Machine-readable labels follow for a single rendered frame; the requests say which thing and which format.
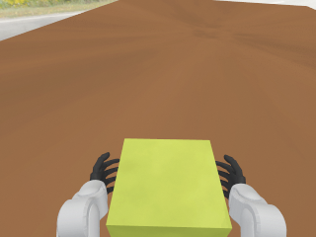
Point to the robot left hand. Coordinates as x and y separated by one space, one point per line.
99 171

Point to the carton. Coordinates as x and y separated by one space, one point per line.
167 188

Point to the robot right forearm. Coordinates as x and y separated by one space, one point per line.
255 217

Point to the robot left forearm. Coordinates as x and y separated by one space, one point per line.
81 215

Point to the robot right hand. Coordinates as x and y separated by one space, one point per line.
234 177

